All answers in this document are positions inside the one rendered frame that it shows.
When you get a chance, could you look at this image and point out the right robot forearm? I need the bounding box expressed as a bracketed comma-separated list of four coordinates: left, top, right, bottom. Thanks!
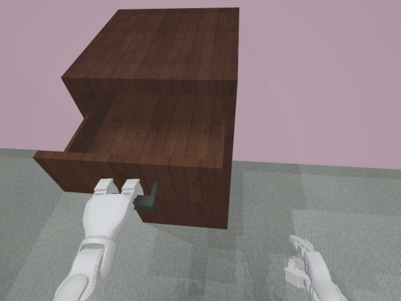
[310, 279, 348, 301]

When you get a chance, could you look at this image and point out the drawer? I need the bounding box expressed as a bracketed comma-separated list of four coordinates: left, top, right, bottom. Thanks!
[33, 93, 228, 203]

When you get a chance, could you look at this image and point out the handle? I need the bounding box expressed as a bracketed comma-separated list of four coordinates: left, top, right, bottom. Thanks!
[112, 182, 159, 211]

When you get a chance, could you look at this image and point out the left robot forearm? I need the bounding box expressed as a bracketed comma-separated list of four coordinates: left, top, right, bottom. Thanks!
[52, 236, 118, 301]

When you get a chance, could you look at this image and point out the right robot hand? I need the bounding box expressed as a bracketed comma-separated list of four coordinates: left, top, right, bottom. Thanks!
[284, 235, 332, 292]

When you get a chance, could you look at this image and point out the left robot hand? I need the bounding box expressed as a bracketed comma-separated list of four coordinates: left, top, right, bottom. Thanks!
[83, 178, 144, 242]

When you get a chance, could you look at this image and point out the cabinet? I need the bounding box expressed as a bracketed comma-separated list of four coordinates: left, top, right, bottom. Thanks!
[61, 8, 239, 230]

